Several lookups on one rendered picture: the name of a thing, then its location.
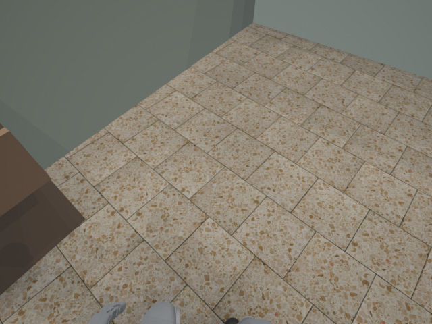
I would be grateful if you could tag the cabinet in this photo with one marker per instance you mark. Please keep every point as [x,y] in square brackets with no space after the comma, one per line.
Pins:
[32,228]

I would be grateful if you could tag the left robot hand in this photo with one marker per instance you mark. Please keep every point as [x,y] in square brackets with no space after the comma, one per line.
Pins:
[108,313]

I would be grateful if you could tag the left robot thigh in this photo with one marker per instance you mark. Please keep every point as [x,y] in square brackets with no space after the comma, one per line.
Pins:
[162,313]

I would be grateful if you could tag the drawer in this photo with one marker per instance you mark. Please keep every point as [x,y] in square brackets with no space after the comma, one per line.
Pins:
[20,174]

